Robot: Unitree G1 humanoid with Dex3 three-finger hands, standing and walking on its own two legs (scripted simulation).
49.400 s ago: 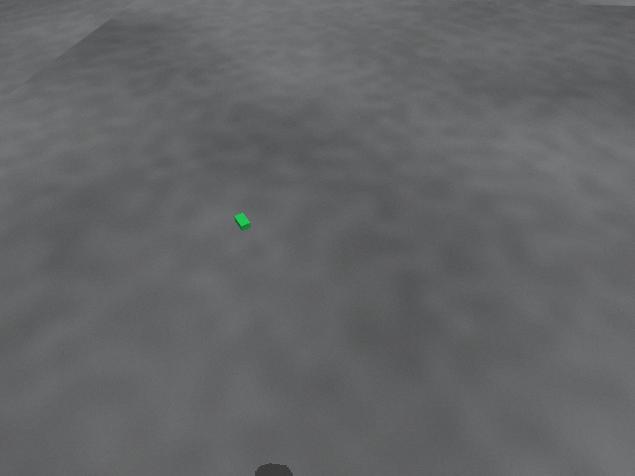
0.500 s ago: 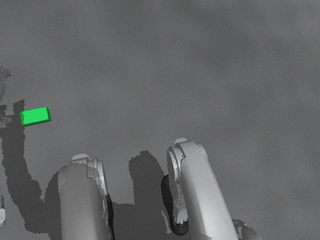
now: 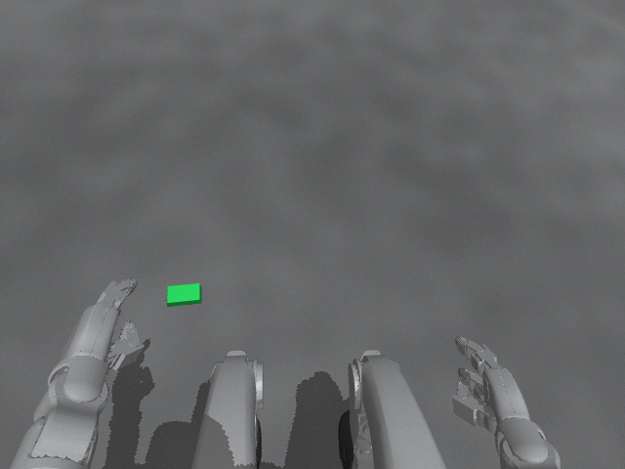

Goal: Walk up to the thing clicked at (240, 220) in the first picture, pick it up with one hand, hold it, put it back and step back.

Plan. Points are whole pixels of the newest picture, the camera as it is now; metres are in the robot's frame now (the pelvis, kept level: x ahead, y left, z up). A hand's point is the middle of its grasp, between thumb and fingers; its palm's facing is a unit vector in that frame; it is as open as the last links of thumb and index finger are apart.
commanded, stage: home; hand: left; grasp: from above
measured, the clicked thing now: (184, 294) +0.50 +0.29 -0.53
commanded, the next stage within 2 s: none
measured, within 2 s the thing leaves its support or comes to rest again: neither
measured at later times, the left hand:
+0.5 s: hand (105, 368) +0.24 +0.19 +0.10, palm faces +0.10 -0.97 -0.22, open 7.4 cm
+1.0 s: hand (103, 381) +0.22 +0.18 +0.12, palm faces +0.10 -0.97 -0.20, open 7.4 cm
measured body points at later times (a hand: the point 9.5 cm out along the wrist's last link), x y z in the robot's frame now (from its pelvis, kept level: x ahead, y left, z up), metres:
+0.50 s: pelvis +0.07 +0.00 +0.16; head +0.10 +0.01 +0.61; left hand +0.23 +0.24 +0.12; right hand +0.21 -0.24 +0.08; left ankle +0.08 +0.12 -0.51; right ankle +0.08 -0.13 -0.51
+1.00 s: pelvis +0.08 -0.01 +0.17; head +0.09 +0.00 +0.62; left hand +0.22 +0.23 +0.14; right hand +0.26 -0.24 +0.12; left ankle +0.08 +0.12 -0.51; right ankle +0.08 -0.13 -0.51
